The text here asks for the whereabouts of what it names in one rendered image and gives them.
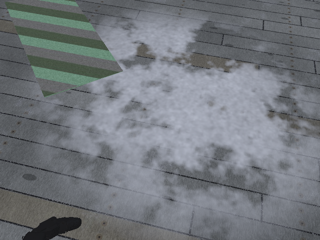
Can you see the robot left hand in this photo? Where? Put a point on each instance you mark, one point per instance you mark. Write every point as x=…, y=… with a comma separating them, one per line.
x=53, y=226

